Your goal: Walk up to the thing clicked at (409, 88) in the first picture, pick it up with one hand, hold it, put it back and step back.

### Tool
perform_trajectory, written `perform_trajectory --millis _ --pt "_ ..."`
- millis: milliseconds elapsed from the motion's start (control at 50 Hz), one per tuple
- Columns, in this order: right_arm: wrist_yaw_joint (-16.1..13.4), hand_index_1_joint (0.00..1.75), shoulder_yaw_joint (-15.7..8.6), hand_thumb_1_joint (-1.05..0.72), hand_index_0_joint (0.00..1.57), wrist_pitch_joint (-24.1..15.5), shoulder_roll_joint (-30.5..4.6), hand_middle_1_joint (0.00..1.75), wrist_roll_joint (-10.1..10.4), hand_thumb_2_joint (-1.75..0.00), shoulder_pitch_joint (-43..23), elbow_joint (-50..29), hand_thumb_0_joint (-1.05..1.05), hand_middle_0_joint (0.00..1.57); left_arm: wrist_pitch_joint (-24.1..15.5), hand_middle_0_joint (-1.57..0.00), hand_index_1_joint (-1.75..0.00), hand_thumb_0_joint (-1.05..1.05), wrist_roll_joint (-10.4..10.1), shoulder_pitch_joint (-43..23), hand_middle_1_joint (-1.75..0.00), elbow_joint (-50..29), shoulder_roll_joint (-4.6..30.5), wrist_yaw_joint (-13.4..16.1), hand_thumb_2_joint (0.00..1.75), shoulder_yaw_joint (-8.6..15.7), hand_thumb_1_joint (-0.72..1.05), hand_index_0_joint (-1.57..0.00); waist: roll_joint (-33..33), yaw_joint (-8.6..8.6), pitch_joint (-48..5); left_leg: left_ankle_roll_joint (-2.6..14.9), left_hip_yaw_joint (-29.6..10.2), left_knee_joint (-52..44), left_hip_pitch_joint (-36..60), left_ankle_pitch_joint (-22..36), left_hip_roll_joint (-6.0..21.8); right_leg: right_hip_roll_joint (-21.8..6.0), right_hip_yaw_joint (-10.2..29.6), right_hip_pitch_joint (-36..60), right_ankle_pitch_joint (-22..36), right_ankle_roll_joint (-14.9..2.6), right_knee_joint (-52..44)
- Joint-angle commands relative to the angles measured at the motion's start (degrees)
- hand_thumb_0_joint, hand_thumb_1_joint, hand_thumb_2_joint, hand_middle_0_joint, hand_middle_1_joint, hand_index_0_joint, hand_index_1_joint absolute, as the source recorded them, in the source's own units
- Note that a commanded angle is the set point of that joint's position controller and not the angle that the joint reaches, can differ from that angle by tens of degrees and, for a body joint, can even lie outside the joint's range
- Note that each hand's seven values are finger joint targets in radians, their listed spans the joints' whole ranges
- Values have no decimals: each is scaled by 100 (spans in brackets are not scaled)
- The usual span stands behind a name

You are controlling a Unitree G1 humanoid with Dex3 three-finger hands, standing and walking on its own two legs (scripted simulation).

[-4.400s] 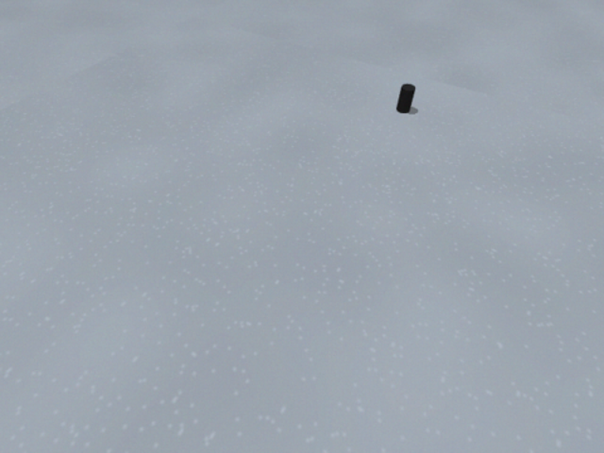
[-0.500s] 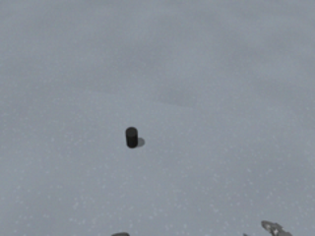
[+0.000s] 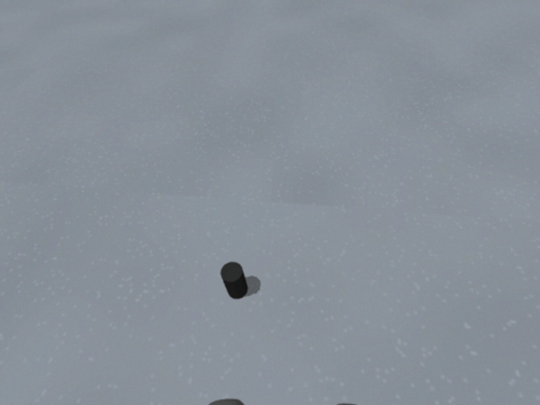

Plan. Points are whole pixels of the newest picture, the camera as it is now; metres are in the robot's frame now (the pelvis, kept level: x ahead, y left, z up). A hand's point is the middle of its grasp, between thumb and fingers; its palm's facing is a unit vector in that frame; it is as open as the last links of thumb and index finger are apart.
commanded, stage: walk up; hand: left
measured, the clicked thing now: (234, 280) +0.64 +0.20 -0.69
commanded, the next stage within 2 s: none
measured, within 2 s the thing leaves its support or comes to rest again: neither
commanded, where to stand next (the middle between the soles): +0.29 +0.02 m, yaw -2 degrees
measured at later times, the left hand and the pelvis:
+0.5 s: hand (99, 377) +0.20 +0.33 -0.16, palm faces -0.06 -0.94 -0.34, open 7.4 cm; pelvis +0.15 +0.06 +0.00, yaw +1 degrees
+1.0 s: hand (125, 313) +0.31 +0.31 -0.13, palm faces -0.04 -0.92 -0.39, open 7.4 cm; pelvis +0.22 +0.05 +0.00, yaw -1 degrees
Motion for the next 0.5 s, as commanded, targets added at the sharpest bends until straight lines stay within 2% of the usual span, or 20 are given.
perform_trajectory --millis 0,40,100,140,200,220,240,260,280,300,320,340,360,380,420,440,480 --pt "6 30 -299 -90 20 -150 -985 30 24 -90 358 -359 0 20 -111 -20 -30 0 -19 351 -30 -286 1683 154 90 448 90 -20 -1227 -8 -346 -82 -404 -167 -1026 584 370 -1206 1423 973 703 -957 -1643" --pt "61 30 -319 -90 20 -106 -922 30 -15 -90 275 -365 0 20 -117 -20 -30 0 3 276 -30 -404 1671 144 90 443 90 -20 -1245 -17 -199 -197 -219 -719 -891 791 396 -1116 1057 622 316 -1006 -1792" --pt "149 30 -364 -90 20 -92 -905 30 -80 -90 -133 -487 0 20 -113 -20 -30 0 50 370 -30 -475 1768 115 90 488 90 -20 -1309 116 -67 -293 -109 -1419 -976 1033 500 -1152 1032 565 -683 -1065 -1992" --pt "173 30 -367 -90 20 -145 -903 30 -110 -90 -350 -538 0 20 -100 -20 -30 0 43 453 -30 -481 1781 100 90 513 90 -20 -1230 194 -54 -300 -48 -1949 -861 1230 563 -1179 979 582 -747 -1066 -1888" --pt "184 30 -413 -90 20 -215 -940 30 -112 -90 -424 -521 0 20 -65 -20 -30 0 46 326 -30 -561 1879 84 90 501 90 -20 -1109 128 -108 -265 44 -2388 -194 1336 522 -1288 999 173 -1166 -1016 -1675" --pt "182 30 -436 -90 20 -229 -966 30 -114 -90 -374 -487 0 20 -46 -20 -30 0 43 254 -30 -561 1920 78 90 490 90 -20 -1083 56 -86 -226 104 -2444 78 1322 499 -1309 1017 -74 -1439 -997 -1621" --pt "175 30 -464 -90 20 -237 -972 30 -127 -90 -187 -415 0 20 -27 -20 -30 0 36 104 -30 -583 1951 80 90 481 90 -20 -996 -118 -98 -185 208 -2592 484 1402 441 -1282 970 -357 -1701 -936 -1454" --pt "162 30 -495 -90 20 -265 -1001 30 -128 -90 75 -325 0 20 -7 -20 -30 0 52 27 -30 -600 1870 78 90 453 90 -20 -816 -309 -169 -139 321 -2767 879 1316 291 -1140 814 -504 -1525 -844 -1072" --pt "115 30 -537 -90 20 -296 -1094 30 -131 -90 451 -217 0 20 6 -20 -30 0 80 34 -30 -606 1712 85 90 392 90 -20 -521 -509 -368 -80 302 -2903 1446 1124 192 -975 655 -677 -1049 -705 -406" --pt "44 30 -605 -90 20 -337 -1312 30 -155 -90 874 -102 0 20 18 -20 -30 0 63 262 -30 -591 1416 85 90 274 90 -20 403 -668 -602 47 -106 -3385 2052 226 292 -552 241 -1001 -493 -547 953" --pt "-16 30 -692 -90 20 -380 -1752 30 -209 -90 1026 -177 0 20 19 -20 -30 0 18 542 -30 -619 891 64 90 136 90 -20 1852 -621 -601 518 -2467 -4294 2431 -483 1625 195 -125 -1992 -1347 -114 2720" --pt "-32 30 -676 -90 20 -394 -1919 30 -85 -90 769 -383 0 20 92 -20 -30 0 1 720 -30 -466 1255 146 90 224 90 -20 1179 -479 -399 1064 -3783 -4934 2053 -930 2369 377 320 -2365 -1839 -78 3218" --pt "-19 30 -690 -90 20 -368 -1869 30 8 -90 643 -389 0 20 114 -20 -30 0 37 491 -30 -397 1639 199 90 295 90 -20 840 -468 -94 1352 -3845 -4825 1722 -764 2512 63 622 -2338 -1897 -146 3421" --pt "-50 30 -627 -90 20 -358 -1718 30 19 -90 481 -399 0 20 96 -20 -30 0 29 299 -30 -389 1683 201 90 269 90 -20 465 -381 174 1321 -3144 -4779 1234 -95 2272 -76 832 -2223 -1596 -125 3421" --pt "-98 30 -459 -90 20 -418 -1320 30 -11 -90 241 -507 0 20 100 -20 -30 0 -38 503 -30 -209 1546 142 90 289 90 -20 341 -225 36 910 -1694 -4505 1286 1684 1638 -182 919 -1827 -1027 -117 3001" --pt "-109 30 -452 -90 20 -456 -1335 30 11 -90 326 -484 0 20 129 -20 -30 0 -49 603 -30 -168 1482 110 90 287 90 -20 484 -181 -71 769 -1331 -4393 1254 2209 1503 -215 850 -1608 -863 -68 2784" --pt "-128 30 -454 -90 20 -466 -1337 30 18 -90 259 -529 0 20 175 -20 -30 0 -46 629 -30 -150 1384 57 90 281 90 -20 589 -164 -257 878 -976 -4397 1158 2214 1404 -188 615 -1308 -614 33 2464"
